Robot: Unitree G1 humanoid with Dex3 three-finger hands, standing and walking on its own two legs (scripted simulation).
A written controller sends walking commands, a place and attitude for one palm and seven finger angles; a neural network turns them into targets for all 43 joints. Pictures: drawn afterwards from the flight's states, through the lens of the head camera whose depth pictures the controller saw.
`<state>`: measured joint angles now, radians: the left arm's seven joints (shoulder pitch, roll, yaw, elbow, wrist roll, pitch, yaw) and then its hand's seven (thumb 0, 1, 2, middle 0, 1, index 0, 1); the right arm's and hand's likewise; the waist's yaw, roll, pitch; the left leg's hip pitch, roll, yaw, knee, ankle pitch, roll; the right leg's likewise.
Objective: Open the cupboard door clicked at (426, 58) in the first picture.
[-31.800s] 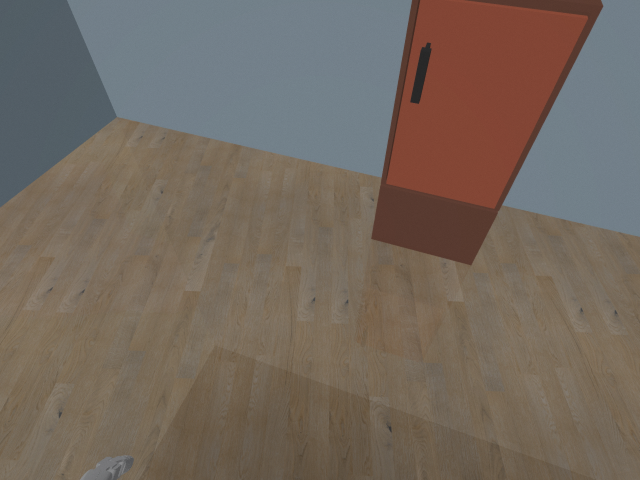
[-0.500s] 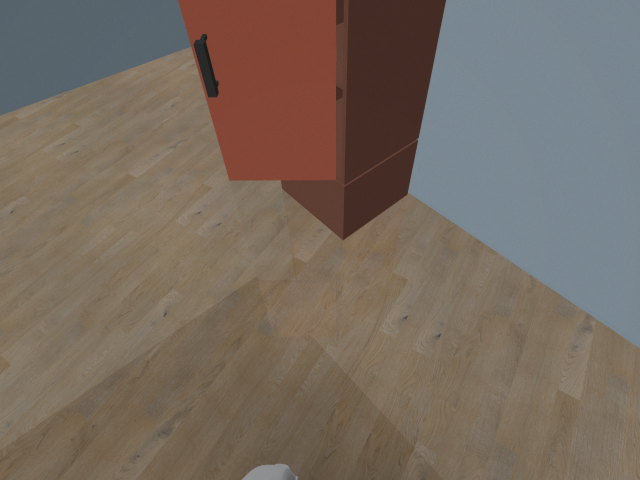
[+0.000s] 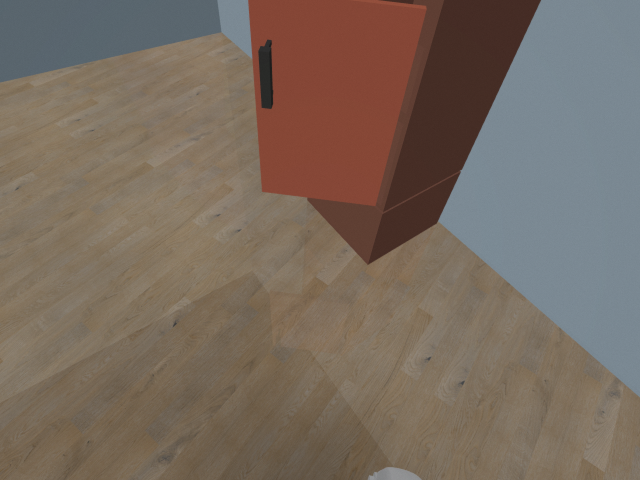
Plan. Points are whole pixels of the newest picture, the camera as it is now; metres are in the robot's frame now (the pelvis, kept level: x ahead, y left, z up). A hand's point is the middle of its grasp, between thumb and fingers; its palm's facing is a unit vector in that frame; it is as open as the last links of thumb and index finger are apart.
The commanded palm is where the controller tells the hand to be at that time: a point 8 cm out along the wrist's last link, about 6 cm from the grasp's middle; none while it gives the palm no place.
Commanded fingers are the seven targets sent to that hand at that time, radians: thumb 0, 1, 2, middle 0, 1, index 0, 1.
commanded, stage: take the last steps up to it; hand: left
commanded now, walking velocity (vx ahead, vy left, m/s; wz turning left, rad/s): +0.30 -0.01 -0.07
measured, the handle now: (268, 74) +0.94 +0.20 -0.01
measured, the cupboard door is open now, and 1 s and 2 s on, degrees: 48 48 48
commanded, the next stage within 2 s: come to a stop and stand still in 0.78 s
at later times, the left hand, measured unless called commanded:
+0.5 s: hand (243, 375) +0.29 +0.14 -0.16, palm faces +0.00 -0.99 -0.17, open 7.3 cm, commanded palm none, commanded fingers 0.00 0.90 0.90 -0.20 -0.30 -0.20 -0.30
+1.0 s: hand (218, 320) +0.38 +0.21 -0.18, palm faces +0.02 -0.99 -0.15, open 7.3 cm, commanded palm none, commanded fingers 0.00 0.90 0.90 -0.20 -0.30 -0.20 -0.30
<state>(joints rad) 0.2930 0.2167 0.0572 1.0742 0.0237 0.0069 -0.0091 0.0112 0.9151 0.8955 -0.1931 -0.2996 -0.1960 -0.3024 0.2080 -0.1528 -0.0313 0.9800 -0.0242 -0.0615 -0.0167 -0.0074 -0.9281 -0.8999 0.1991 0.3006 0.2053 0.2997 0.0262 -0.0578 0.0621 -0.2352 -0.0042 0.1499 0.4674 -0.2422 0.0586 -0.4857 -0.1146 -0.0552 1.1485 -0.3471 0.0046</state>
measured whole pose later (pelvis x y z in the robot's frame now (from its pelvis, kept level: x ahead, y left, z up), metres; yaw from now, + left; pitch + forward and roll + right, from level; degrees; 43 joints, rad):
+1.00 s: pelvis +0.35 +0.03 +0.01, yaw -2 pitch +1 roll -1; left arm 0.22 0.18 0.04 1.06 0.01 0.00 0.01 0.01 0.92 0.90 -0.19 -0.30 -0.20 -0.30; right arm 0.22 -0.16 -0.01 1.04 -0.02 -0.05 -0.04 -0.01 -0.94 -0.90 0.20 0.30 0.21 0.30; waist 0.01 -0.04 0.06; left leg -0.21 -0.01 0.14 0.40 -0.20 0.07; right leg -0.46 -0.08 -0.03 0.92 -0.30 0.02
